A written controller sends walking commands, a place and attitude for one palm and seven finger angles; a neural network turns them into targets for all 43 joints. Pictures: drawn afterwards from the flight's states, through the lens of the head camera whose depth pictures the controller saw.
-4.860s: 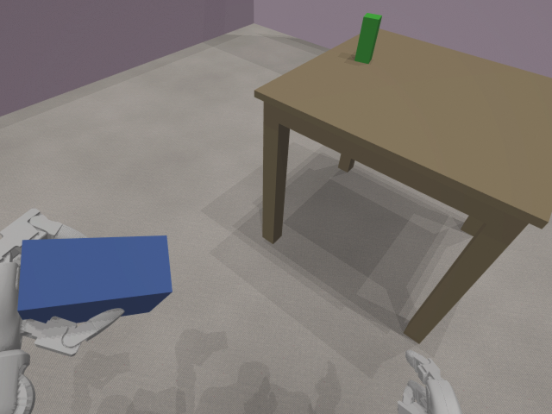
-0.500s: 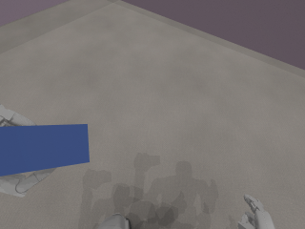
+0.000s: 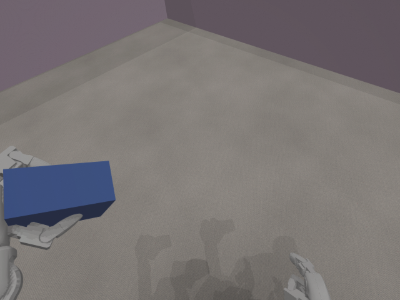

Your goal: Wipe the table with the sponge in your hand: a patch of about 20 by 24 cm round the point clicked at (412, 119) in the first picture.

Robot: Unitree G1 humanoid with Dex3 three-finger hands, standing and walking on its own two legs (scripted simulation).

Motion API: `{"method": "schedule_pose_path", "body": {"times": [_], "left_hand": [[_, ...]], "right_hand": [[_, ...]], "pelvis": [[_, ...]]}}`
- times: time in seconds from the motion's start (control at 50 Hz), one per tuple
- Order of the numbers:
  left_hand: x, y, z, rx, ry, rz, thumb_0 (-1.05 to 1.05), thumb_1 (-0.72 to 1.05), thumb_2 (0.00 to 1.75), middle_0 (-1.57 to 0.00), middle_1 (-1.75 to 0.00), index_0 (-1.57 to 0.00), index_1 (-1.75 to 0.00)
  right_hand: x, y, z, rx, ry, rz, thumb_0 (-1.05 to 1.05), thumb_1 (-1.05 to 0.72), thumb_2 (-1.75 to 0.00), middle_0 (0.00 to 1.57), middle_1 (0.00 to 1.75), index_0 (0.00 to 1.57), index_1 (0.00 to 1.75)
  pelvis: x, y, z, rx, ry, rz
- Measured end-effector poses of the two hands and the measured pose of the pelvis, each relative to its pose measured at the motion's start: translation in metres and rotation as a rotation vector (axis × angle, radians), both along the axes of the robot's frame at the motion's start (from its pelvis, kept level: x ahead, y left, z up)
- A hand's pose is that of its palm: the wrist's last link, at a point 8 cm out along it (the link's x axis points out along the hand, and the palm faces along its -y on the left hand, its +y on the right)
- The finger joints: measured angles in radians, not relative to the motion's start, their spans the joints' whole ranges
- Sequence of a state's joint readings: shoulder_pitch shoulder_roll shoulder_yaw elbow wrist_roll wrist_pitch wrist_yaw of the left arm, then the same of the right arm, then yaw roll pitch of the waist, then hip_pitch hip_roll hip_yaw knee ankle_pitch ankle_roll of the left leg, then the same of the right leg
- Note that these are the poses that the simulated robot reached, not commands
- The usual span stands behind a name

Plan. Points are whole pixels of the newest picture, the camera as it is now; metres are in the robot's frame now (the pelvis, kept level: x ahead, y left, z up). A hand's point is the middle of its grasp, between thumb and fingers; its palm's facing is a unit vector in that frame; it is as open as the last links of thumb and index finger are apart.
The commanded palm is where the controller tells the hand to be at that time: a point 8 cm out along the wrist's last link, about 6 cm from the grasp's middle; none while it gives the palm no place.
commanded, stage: walk to a spot facing it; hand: left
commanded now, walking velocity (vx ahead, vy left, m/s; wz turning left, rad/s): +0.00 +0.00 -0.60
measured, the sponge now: (76, 195) +0.23 +0.22 +0.16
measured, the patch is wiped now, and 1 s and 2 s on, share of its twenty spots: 0.00 0.00 0.00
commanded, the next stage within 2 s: turn to face it in 0.56 s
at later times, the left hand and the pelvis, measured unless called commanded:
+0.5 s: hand (117, 156) +0.29 +0.17 +0.18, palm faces +0.16 -0.88 -0.44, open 10.1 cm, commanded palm +0.25 +0.22 +0.19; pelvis +0.01 +0.00 +0.01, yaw -18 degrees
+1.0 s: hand (214, 193) +0.23 +0.01 +0.19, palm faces -0.14 -0.80 -0.58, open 10.1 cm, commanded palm +0.21 +0.08 +0.19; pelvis -0.08 -0.07 +0.01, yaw -34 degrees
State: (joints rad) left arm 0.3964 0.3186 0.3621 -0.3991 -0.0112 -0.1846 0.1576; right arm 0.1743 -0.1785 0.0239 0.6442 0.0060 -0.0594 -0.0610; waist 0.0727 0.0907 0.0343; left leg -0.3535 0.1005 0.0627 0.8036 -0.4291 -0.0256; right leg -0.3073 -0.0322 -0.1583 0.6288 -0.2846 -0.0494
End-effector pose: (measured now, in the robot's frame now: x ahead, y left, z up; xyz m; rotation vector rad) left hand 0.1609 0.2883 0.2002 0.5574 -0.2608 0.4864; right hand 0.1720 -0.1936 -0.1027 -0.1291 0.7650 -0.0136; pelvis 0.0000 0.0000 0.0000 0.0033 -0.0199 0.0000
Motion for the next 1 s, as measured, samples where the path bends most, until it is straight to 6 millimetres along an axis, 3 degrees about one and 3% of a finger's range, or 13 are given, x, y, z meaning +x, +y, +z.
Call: {"method": "schedule_pose_path", "body": {"times": [0.1, 0.18, 0.26, 0.34, 0.42, 0.5, 0.58, 0.64, 0.78, 0.88, 1.0], "left_hand": [[0.043, -0.04, -0.015, -0.106, 0.03, -0.123, -0.01, -0.5, 0.99, -0.73, -1.33, -0.76, -1.33], [0.065, -0.067, 0.003, -0.036, 0.005, -0.292, -0.01, -0.5, 0.99, -0.73, -1.33, -0.76, -1.33], [0.076, -0.072, 0.023, 0.063, -0.036, -0.388, -0.01, -0.5, 0.99, -0.73, -1.34, -0.76, -1.33], [0.085, -0.062, 0.023, 0.094, -0.049, -0.405, -0.01, -0.5, 0.99, -0.73, -1.34, -0.76, -1.34], [0.097, -0.053, 0.006, 0.05, -0.028, -0.391, -0.01, -0.5, 0.99, -0.73, -1.34, -0.76, -1.34], [0.105, -0.066, -0.007, -0.012, 0.022, -0.407, -0.01, -0.5, 0.99, -0.73, -1.34, -0.76, -1.34], [0.107, -0.105, -0.002, -0.031, 0.015, -0.502, -0.01, -0.5, 0.99, -0.73, -1.34, -0.75, -1.34], [0.106, -0.138, 0.005, 0.021, 0.005, -0.579, -0.01, -0.5, 0.99, -0.73, -1.34, -0.75, -1.34], [0.092, -0.205, 0.007, 0.146, 0.056, -0.672, -0.01, -0.5, 0.99, -0.73, -1.34, -0.75, -1.34], [0.078, -0.224, 0.008, 0.171, 0.141, -0.706, -0.01, -0.5, 0.99, -0.73, -1.34, -0.75, -1.34], [0.056, -0.233, 0.016, 0.147, 0.102, -0.731, -0.01, -0.5, 0.99, -0.73, -1.34, -0.75, -1.34]], "right_hand": [[0.012, -0.053, 0.021, -0.09, -0.024, -0.069, 0.01, -0.91, -0.9, 0.21, 0.3, 0.2, 0.3], [0.008, -0.086, 0.044, -0.151, -0.054, -0.154, 0.01, -0.91, -0.9, 0.2, 0.3, 0.2, 0.3], [-0.005, -0.103, 0.054, -0.185, -0.046, -0.228, 0.01, -0.91, -0.9, 0.2, 0.3, 0.19, 0.29], [-0.024, -0.102, 0.049, -0.193, -0.007, -0.283, 0.01, -0.91, -0.9, 0.2, 0.3, 0.19, 0.29], [-0.045, -0.086, 0.04, -0.156, 0.03, -0.338, 0.01, -0.91, -0.9, 0.2, 0.3, 0.19, 0.29], [-0.066, -0.064, 0.031, -0.082, 0.051, -0.343, 0.01, -0.91, -0.9, 0.2, 0.3, 0.19, 0.29], [-0.089, -0.053, 0.022, -0.002, 0.056, -0.351, 0.01, -0.91, -0.9, 0.2, 0.3, 0.2, 0.3], [-0.108, -0.057, 0.013, 0.047, 0.047, -0.379, 0.01, -0.91, -0.9, 0.2, 0.3, 0.2, 0.3], [-0.169, -0.113, -0.017, 0.063, 0.087, -0.494, 0.01, -0.91, -0.9, 0.21, 0.3, 0.2, 0.3], [-0.218, -0.156, -0.006, -0.004, 0.138, -0.623, 0.01, -0.91, -0.9, 0.2, 0.3, 0.2, 0.3], [-0.261, -0.183, 0.012, -0.07, 0.131, -0.705, 0.01, -0.91, -0.9, 0.2, 0.3, 0.19, 0.29]], "pelvis": [[0.007, -0.012, 0.008, 0.04, 0.0, -0.045], [0.011, -0.017, 0.012, 0.051, 0.022, -0.094], [0.015, -0.015, 0.012, 0.044, 0.048, -0.148], [0.021, -0.006, 0.007, 0.023, 0.054, -0.193], [0.022, -0.001, 0.004, 0.039, 0.033, -0.254], [0.015, -0.002, 0.008, 0.005, 0.013, -0.312], [0.002, -0.01, 0.009, -0.011, 0.006, -0.365], [-0.01, -0.023, 0.006, -0.006, 0.012, -0.407], [-0.042, -0.054, -0.005, 0.014, 0.014, -0.467], [-0.061, -0.062, 0.005, 0.048, 0.015, -0.532], [-0.082, -0.068, 0.01, 0.057, 0.01, -0.586]]}}
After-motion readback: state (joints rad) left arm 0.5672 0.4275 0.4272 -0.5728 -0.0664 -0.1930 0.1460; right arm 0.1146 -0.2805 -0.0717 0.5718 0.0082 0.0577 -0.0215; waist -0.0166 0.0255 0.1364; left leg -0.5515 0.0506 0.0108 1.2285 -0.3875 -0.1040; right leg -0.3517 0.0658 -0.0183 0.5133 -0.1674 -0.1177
